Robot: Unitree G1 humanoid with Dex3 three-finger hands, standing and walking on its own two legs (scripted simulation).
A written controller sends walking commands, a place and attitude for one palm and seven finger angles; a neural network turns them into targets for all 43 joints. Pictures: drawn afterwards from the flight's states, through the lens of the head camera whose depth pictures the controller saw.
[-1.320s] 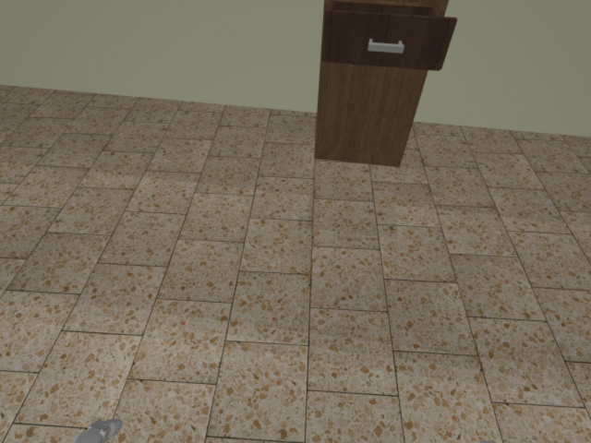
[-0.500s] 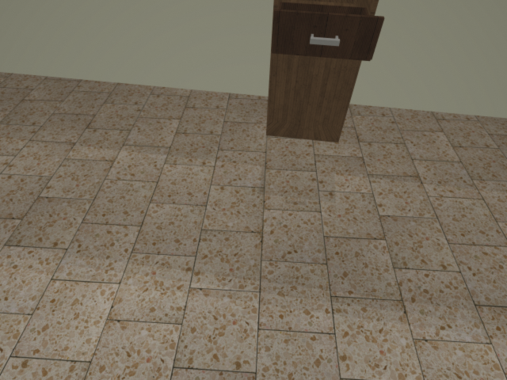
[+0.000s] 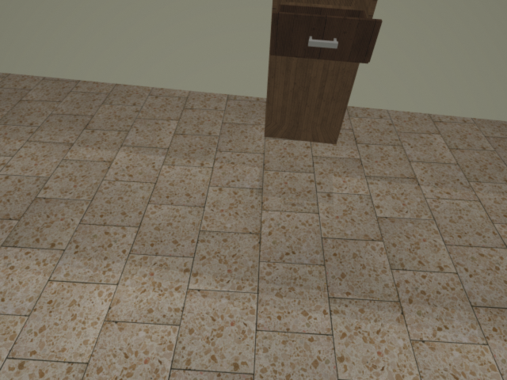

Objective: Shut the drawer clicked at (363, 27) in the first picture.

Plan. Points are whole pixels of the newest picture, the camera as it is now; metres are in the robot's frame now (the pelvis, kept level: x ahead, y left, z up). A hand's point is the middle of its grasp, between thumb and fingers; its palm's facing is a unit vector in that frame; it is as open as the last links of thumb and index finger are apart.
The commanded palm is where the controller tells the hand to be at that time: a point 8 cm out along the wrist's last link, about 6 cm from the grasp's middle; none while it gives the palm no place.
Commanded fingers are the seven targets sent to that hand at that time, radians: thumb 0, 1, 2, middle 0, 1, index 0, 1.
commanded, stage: look at it before walking up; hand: left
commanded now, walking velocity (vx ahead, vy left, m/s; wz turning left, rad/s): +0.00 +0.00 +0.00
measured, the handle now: (322, 41) +1.32 -0.20 -0.02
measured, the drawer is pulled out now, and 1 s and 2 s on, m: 0.30 0.30 0.30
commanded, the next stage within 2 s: walk to a spot facing it in 0.12 s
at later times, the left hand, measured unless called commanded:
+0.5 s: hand out of the picture +0.05 +0.20 -0.17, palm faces -0.11 -0.96 -0.24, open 7.4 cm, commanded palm none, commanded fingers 0.00 0.90 0.90 -0.20 -0.30 -0.20 -0.30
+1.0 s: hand (181, 365) +0.19 +0.15 -0.19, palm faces -0.20 -0.96 -0.17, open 7.4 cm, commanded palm none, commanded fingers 0.00 0.90 0.90 -0.20 -0.30 -0.20 -0.30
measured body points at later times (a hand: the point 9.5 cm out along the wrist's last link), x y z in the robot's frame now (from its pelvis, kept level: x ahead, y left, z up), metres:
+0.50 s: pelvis +0.03 -0.01 -0.01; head +0.04 -0.02 +0.44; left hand +0.06 +0.25 -0.16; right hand +0.05 -0.27 -0.16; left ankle +0.00 +0.12 -0.75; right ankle +0.01 -0.11 -0.73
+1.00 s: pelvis +0.22 -0.03 -0.02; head +0.25 -0.03 +0.43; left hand +0.20 +0.20 -0.17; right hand +0.29 -0.29 -0.14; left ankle +0.36 +0.04 -0.73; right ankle +0.04 -0.12 -0.75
